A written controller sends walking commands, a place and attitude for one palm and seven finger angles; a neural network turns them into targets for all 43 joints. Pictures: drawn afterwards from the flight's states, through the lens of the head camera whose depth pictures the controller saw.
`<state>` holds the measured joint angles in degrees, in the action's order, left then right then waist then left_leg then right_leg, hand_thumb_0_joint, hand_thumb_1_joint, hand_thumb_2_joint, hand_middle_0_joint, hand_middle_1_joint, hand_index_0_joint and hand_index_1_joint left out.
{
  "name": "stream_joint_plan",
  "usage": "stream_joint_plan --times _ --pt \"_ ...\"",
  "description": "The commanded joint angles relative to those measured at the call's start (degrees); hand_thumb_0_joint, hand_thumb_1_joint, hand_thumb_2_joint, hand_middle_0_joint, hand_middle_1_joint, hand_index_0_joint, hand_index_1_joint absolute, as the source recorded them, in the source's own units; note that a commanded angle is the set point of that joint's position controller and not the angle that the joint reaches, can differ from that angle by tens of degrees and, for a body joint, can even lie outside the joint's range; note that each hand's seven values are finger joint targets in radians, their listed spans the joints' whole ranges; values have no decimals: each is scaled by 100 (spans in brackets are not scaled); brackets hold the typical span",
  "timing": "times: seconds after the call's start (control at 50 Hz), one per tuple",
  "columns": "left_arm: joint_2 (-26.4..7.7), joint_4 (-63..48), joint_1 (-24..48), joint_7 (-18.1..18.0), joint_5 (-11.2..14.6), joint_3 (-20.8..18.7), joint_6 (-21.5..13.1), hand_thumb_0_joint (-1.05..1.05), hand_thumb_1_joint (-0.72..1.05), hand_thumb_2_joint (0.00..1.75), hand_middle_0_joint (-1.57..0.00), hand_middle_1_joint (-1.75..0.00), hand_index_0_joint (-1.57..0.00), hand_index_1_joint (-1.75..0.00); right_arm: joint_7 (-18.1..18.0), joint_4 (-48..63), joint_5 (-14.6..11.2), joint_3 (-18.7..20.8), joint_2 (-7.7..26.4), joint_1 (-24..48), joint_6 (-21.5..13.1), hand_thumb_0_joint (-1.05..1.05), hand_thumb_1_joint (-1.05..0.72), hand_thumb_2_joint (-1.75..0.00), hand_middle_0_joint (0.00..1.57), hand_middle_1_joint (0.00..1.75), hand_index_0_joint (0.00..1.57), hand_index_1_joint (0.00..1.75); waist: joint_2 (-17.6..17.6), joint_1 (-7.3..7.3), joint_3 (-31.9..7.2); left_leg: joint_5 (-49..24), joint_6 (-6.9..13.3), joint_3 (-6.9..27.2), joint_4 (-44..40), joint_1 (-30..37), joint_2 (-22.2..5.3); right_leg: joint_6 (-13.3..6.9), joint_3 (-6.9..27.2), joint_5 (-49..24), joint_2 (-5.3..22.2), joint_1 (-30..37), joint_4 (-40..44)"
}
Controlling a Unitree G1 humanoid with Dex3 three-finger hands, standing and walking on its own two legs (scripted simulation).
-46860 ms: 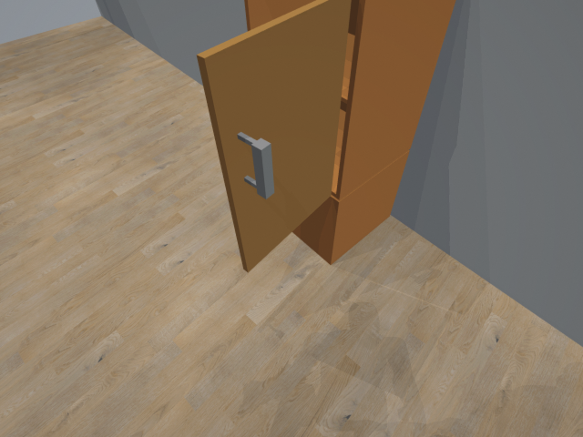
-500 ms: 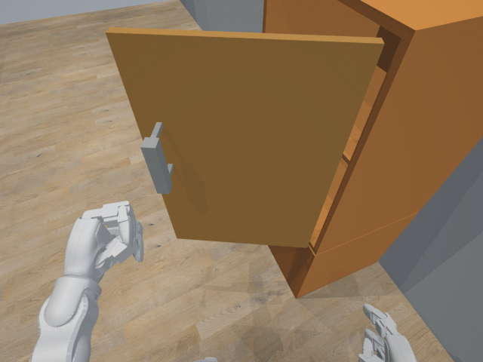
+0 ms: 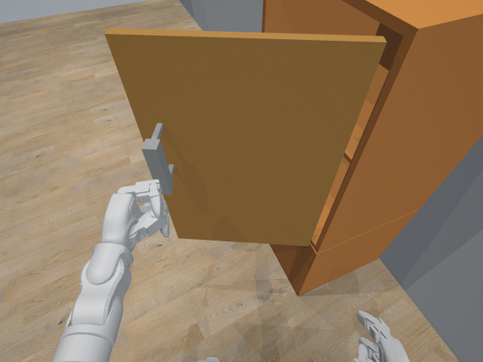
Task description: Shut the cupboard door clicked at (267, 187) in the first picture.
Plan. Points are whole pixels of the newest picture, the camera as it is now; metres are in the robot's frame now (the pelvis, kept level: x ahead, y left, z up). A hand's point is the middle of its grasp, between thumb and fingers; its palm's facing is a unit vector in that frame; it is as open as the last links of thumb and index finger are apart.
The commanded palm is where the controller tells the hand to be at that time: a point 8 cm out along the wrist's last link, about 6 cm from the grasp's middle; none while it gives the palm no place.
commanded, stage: bring the fist close to the handle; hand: left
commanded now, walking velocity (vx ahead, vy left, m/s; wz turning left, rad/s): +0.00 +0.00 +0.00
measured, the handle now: (162, 159) +0.45 +0.17 +0.07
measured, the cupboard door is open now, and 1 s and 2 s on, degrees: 63 60 47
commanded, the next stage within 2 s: push the door shut along its arc in 0.40 s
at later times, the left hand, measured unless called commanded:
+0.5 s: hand (164, 214) +0.33 +0.14 +0.09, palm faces -0.02 -1.00 -0.03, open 3.1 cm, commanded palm +0.30 +0.19 +0.08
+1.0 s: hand (180, 185) +0.39 +0.13 +0.08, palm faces -0.16 -0.99 -0.02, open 3.1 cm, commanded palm +0.38 +0.18 +0.08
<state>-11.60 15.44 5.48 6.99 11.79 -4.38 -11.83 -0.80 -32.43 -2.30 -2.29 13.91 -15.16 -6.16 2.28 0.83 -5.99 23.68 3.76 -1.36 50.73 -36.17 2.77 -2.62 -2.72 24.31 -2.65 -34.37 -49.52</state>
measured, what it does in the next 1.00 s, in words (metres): stands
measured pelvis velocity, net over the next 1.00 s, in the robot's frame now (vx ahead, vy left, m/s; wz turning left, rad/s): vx -0.01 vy -0.01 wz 0.00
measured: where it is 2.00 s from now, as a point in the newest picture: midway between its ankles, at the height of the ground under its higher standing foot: outside the picture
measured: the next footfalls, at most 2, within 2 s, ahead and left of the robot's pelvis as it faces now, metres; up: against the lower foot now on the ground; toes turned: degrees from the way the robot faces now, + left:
none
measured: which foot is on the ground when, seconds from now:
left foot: down 0.00-1.00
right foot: down 0.00-1.00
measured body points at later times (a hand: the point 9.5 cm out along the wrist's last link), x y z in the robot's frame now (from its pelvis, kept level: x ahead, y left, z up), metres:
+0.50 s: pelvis -0.01 -0.01 +0.00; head +0.02 -0.02 +0.45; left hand +0.32 +0.19 +0.09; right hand +0.14 -0.25 -0.10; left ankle +0.02 +0.08 -0.69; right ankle +0.00 -0.09 -0.69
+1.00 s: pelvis -0.01 -0.01 +0.00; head +0.05 -0.02 +0.45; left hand +0.39 +0.18 +0.08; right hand +0.10 -0.27 -0.11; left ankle +0.02 +0.08 -0.69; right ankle +0.00 -0.09 -0.69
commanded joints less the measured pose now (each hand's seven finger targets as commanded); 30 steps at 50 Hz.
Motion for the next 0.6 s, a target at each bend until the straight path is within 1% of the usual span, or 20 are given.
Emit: stream_joint_plan --times 0.0,0.02,0.04,0.1,0.12,0.16,0.18,0.22,0.26,0.3,0.32,0.38,0.42,0.44,0.46,0.5,0.52,0.54,0.56,0.58 --pt "-599 -1309 1699 -18 107 -277 -623 0 90 90 -130 -150 -130 -150 -55 774 -15 331 755 242 -254 0 -90 -90 20 30 20 30 -169 27 -1477 -1639 -240 469 -703 1036 -296 61 205 -1774 142 665 577" --pt "-778 -1293 1526 -46 88 -440 -679 0 90 90 -130 -150 -130 -150 -51 758 -10 347 784 229 -245 0 -90 -90 20 30 20 30 -183 -12 -1497 -1661 -242 478 -700 1038 -308 53 214 -1753 133 678 568" --pt "-643 -1321 1369 -44 75 -336 -719 0 90 90 -130 -150 -130 -150 -30 798 -3 343 757 244 -234 0 -90 -90 20 30 20 30 -171 -47 -1557 -1701 -239 460 -725 1061 -296 54 217 -1796 140 742 558" --pt "-502 -1141 1263 -19 28 -177 -717 0 90 90 -130 -150 -130 -150 13 781 -20 346 754 241 -198 0 -90 -90 20 30 20 30 -65 -30 -1313 -1564 -248 450 -767 1005 -290 51 201 -1670 144 611 596" --pt "-696 -967 1094 -26 17 -352 -662 0 90 90 -130 -150 -130 -150 7 777 -26 366 799 206 -160 0 -90 -90 20 30 20 30 -307 -30 -1253 -1407 -219 433 -759 878 -289 73 238 -1569 137 653 652" --pt "-551 -1045 1429 -17 -17 -153 -628 0 90 90 -130 -150 -130 -150 6 803 -38 357 778 259 -126 0 -90 -90 20 30 20 30 -214 47 -1178 -1254 -204 413 -788 867 -268 83 258 -1475 163 591 696" --pt "-555 -1049 1386 -26 -2 -197 -617 0 90 90 -130 -150 -130 -150 4 811 -41 364 774 252 -119 0 -90 -90 20 30 20 30 -231 19 -1197 -1200 -201 408 -800 863 -263 82 264 -1423 163 627 724" --pt "-796 -1103 1510 -53 35 -402 -630 0 90 90 -130 -150 -130 -150 -34 800 -36 370 810 271 -99 0 -90 -90 20 30 20 30 -340 29 -1261 -1100 -179 392 -781 821 -256 100 329 -1342 170 710 784" --pt "-785 -1103 1881 -72 62 -395 -708 0 90 90 -130 -150 -130 -150 -63 777 -38 337 774 336 -99 0 -90 -90 20 30 20 30 -395 86 -1213 -945 -167 376 -797 757 -243 110 368 -1191 190 712 835" --pt "-711 -1094 2003 -67 76 -334 -813 0 90 90 -130 -150 -130 -150 -72 763 -39 321 749 367 -135 0 -90 -90 20 30 20 30 -213 72 -1197 -866 -168 373 -783 768 -233 98 385 -1093 183 666 825" --pt "-940 -1079 2076 -90 89 -535 -870 0 90 90 -130 -150 -130 -150 -97 717 -28 336 780 350 -140 0 -90 -90 20 30 20 30 -350 68 -1272 -842 -157 383 -752 705 -238 110 429 -1047 181 725 836" --pt "-716 -939 2019 -17 62 -319 -967 0 90 90 -130 -150 -130 -150 -85 691 -36 331 739 388 -176 0 -90 -90 20 30 20 30 -34 45 -1367 -852 -172 362 -754 790 -224 90 433 -1068 195 690 809" --pt "-841 -658 1844 38 60 -403 -895 0 90 90 -130 -150 -130 -150 -76 667 -49 335 788 315 -161 0 -90 -90 20 30 20 30 -146 46 -1317 -850 -162 361 -725 696 -221 111 473 -1080 192 719 845" --pt "-703 -468 1825 86 65 -294 -823 0 90 90 -130 -150 -130 -150 -74 670 -55 328 770 320 -145 0 -90 -90 20 30 20 30 -264 87 -1202 -809 -150 336 -725 613 -209 135 494 -1075 218 707 891" --pt "-757 -385 2015 111 57 -296 -782 0 90 90 -130 -150 -130 -150 -72 655 -72 323 787 314 -131 0 -90 -90 20 30 20 30 -233 113 -1101 -710 -164 353 -748 552 -212 131 496 -943 228 628 918" --pt "-676 -388 1994 175 71 -229 -714 0 90 90 -130 -150 -130 -150 -65 697 -77 341 799 291 -129 0 -90 -90 20 30 20 30 -283 98 -1183 -765 -152 348 -759 632 -208 136 497 -1016 229 682 932" --pt "-806 -319 1990 196 86 -334 -681 0 90 90 -130 -150 -130 -150 -77 706 -74 348 833 265 -115 0 -90 -90 20 30 20 30 -383 97 -1212 -777 -137 349 -740 607 -210 153 519 -1029 226 717 954" --pt "-806 -336 2288 222 83 -275 -685 0 90 90 -130 -150 -130 -150 -88 690 -85 332 827 288 -105 0 -90 -90 20 30 20 30 -308 156 -1161 -778 -138 344 -743 589 -205 148 533 -1056 250 692 958" --pt "-827 -265 2656 227 93 -279 -701 0 90 90 -130 -150 -130 -150 -108 647 -82 320 822 264 -100 0 -90 -90 20 30 20 30 -478 226 -1132 -714 -132 352 -719 553 -208 165 533 -993 251 652 968" --pt "-898 -240 3013 227 78 -298 -748 0 90 90 -130 -150 -130 -150 -126 614 -85 315 828 285 -109 0 -90 -90 20 30 20 30 -378 267 -1104 -622 -135 367 -714 550 -221 158 537 -861 243 533 957"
